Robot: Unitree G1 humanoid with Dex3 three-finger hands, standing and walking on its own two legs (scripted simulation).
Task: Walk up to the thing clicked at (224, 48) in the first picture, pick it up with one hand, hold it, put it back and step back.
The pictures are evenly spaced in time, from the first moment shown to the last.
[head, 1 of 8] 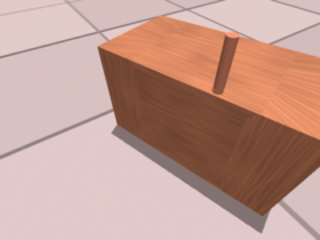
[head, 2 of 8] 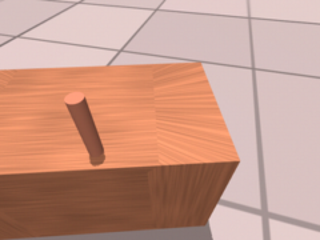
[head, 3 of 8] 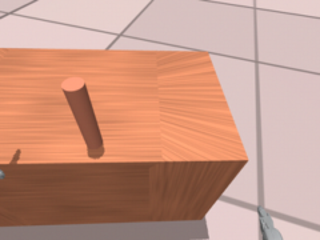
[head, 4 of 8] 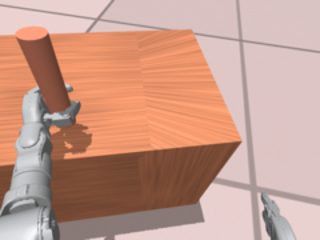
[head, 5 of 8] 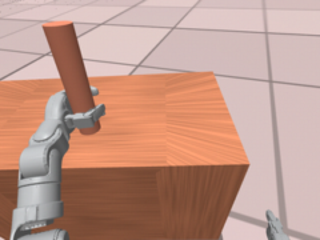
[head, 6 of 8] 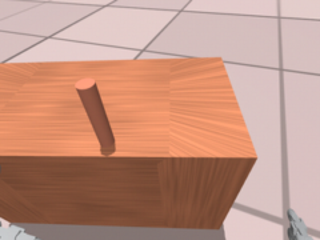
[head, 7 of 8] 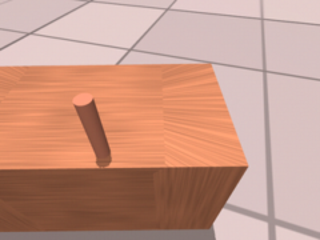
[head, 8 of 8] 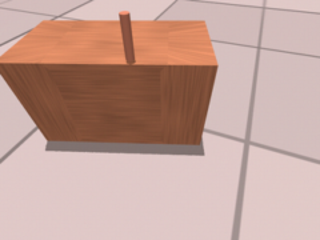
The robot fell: no
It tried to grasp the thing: yes
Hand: left
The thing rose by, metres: 0.27
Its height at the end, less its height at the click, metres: +0.00
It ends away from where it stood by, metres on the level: 0.01
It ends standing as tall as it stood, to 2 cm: yes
